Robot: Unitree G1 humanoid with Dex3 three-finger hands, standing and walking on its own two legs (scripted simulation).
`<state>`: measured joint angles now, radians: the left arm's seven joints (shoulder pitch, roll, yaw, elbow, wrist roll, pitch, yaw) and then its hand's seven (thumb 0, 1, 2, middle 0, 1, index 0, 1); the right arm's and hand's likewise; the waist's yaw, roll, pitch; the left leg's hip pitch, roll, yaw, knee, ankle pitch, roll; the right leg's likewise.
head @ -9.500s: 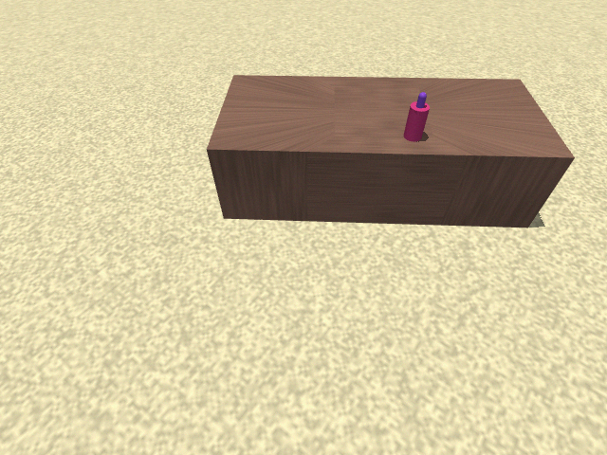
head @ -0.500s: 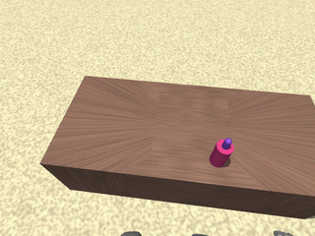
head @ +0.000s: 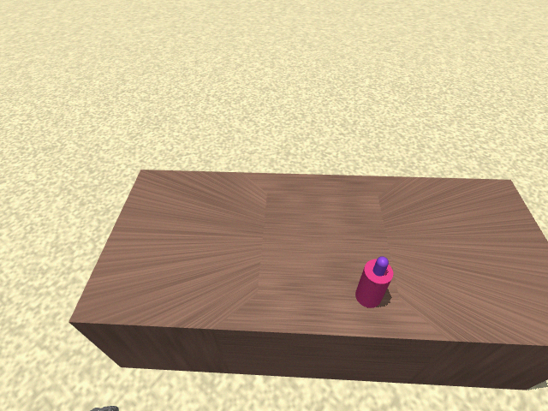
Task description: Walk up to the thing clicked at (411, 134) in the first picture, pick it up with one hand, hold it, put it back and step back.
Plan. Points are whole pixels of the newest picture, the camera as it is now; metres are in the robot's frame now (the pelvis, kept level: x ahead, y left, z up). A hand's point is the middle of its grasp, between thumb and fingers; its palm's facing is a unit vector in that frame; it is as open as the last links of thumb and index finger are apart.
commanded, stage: walk up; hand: right
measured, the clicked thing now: (375, 279) +0.49 -0.22 -0.29
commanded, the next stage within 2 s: stand in 0.58 s
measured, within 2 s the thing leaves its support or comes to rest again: neither
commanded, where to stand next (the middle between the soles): +0.07 -0.01 m, yaw -1 degrees
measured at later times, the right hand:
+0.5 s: hand out of the picture +0.08 -0.25 -0.15, palm faces +0.03 +0.94 -0.33, open 7.4 cm
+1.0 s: hand out of the picture +0.10 -0.26 -0.15, palm faces +0.01 +0.94 -0.34, open 7.4 cm
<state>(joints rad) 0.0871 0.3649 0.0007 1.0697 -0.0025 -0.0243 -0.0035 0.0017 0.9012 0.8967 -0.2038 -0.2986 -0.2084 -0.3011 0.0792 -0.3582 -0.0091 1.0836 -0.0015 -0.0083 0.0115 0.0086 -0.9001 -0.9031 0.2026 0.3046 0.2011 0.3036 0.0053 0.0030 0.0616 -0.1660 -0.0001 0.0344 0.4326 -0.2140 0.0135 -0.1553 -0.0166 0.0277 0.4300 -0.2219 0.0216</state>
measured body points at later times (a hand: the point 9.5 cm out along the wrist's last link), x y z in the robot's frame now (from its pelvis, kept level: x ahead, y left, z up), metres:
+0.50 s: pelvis +0.01 +0.00 +0.01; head +0.02 +0.00 +0.46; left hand +0.09 +0.30 -0.13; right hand +0.08 -0.30 -0.13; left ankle +0.02 +0.11 -0.74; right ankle +0.01 -0.14 -0.74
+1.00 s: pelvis +0.02 +0.00 +0.01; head +0.03 +0.00 +0.46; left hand +0.11 +0.29 -0.13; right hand +0.10 -0.31 -0.12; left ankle +0.02 +0.11 -0.74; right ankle +0.01 -0.14 -0.74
